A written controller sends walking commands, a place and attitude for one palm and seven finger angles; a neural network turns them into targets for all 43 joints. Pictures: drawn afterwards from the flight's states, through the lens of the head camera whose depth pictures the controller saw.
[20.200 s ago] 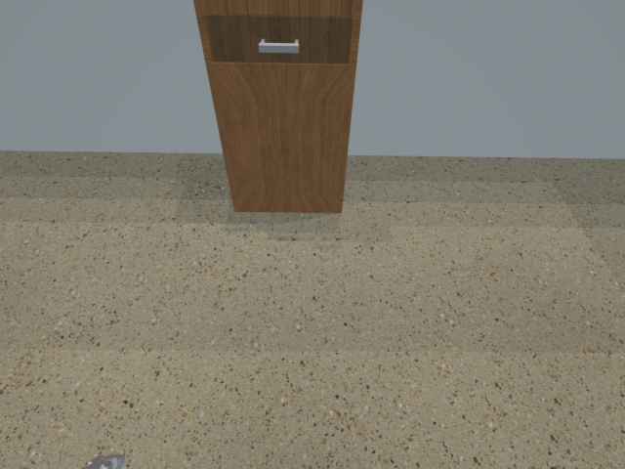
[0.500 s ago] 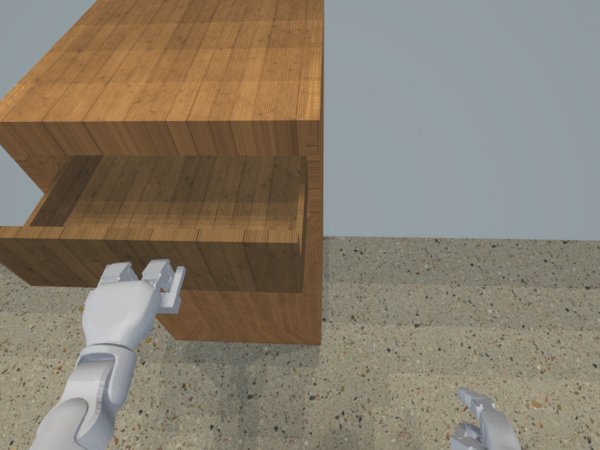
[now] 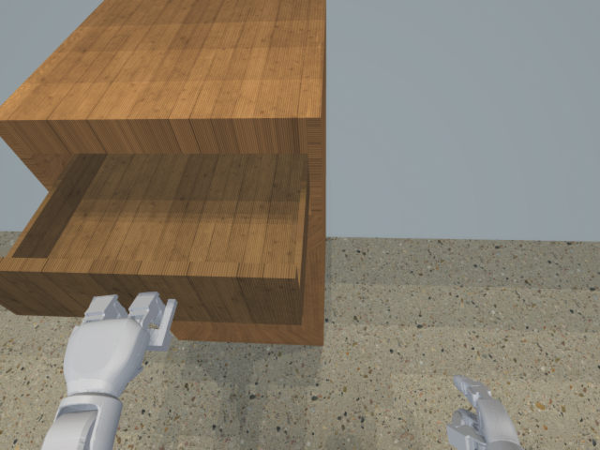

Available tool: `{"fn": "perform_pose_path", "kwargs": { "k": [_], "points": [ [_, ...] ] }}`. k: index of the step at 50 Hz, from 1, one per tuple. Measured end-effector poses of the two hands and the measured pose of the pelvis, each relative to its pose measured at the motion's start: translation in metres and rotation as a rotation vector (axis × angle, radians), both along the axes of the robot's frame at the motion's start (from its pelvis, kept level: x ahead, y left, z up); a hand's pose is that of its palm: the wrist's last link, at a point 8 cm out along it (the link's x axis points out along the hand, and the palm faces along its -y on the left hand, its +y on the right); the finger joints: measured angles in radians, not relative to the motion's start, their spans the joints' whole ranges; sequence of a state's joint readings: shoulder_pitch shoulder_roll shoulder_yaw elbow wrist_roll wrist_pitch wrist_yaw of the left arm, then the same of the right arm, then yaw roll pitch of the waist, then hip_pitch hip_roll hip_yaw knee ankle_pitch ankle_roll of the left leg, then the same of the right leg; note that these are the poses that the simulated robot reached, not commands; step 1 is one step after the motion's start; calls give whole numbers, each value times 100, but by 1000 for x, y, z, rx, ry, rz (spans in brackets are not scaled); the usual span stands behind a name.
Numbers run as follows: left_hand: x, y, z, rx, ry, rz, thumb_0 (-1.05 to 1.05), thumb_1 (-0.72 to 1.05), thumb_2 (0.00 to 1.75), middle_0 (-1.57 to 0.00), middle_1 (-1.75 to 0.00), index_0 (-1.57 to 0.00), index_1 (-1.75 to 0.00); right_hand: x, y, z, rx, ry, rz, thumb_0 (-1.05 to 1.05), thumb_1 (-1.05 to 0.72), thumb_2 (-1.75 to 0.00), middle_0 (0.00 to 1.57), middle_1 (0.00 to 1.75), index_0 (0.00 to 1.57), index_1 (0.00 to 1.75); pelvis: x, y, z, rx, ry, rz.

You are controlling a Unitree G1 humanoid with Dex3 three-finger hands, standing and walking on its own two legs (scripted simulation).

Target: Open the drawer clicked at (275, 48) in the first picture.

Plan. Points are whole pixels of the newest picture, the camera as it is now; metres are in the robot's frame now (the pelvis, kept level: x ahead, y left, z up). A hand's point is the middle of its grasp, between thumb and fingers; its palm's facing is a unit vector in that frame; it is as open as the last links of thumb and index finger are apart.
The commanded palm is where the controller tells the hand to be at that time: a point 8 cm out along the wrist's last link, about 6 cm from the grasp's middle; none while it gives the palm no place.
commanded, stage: pull the drawer open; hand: left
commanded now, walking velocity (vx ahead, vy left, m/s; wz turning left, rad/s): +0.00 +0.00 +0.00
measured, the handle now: (127, 322) +0.26 +0.26 +0.02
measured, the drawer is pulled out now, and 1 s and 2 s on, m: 0.22 0.30 0.30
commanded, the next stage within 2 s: open the thumb to release the handle in 1.26 s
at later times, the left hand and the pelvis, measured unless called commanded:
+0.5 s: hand (115, 407) +0.17 +0.25 +0.00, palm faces -0.03 -0.08 -1.00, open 5.4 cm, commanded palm +0.13 +0.26 +0.06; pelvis +0.00 +0.00 -0.01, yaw +0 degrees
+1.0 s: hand (104, 436) +0.13 +0.25 +0.00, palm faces -0.06 -0.08 -1.00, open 5.5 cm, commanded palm +0.08 +0.26 +0.06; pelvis +0.00 +0.00 -0.02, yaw -2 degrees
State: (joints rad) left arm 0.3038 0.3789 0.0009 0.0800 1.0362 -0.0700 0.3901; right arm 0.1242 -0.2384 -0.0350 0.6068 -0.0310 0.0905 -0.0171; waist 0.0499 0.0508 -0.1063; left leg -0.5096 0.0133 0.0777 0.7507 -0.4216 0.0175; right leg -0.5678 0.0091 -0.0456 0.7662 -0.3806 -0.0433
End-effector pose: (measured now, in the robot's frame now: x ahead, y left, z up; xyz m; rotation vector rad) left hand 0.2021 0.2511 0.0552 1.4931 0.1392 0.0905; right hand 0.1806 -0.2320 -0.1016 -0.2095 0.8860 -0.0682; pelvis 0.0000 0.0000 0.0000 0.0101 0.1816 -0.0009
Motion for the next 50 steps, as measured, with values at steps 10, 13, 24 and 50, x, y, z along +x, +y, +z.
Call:
{"fn": "perform_pose_path", "kwargs": {
  "k": [10, 13, 24, 50],
  "points": [
    [-24, -1, 0, -4, -8, 5, -1, 74, 84, -37, -135, -42, -135, 15, 10, 1, 4, -22, 43, 1, -91, -90, 20, 30, 20, 30, 1, 1, -3, -1, -3, 4],
    [-29, -1, 0, -5, -4, 6, -1, 74, 83, -38, -135, -42, -135, 18, 13, 2, 10, -31, 50, 1, -91, -90, 20, 30, 20, 30, 1, 1, -4, -1, -3, 2],
    [-54, -2, 1, -8, 8, 10, 0, 74, 80, -38, -135, -42, -135, 22, 15, 2, 17, -41, 77, 1, -91, -90, 20, 30, 20, 30, 2, 1, -9, 0, 7, -6],
    [-85, -2, 3, -1, 32, 24, -2, 72, 76, -38, -135, -42, -135, 12, 0, -2, 20, -45, 48, 1, -91, -90, 20, 30, 20, 30, -1, -5, -18, 8, 33, -30]
  ]
}}
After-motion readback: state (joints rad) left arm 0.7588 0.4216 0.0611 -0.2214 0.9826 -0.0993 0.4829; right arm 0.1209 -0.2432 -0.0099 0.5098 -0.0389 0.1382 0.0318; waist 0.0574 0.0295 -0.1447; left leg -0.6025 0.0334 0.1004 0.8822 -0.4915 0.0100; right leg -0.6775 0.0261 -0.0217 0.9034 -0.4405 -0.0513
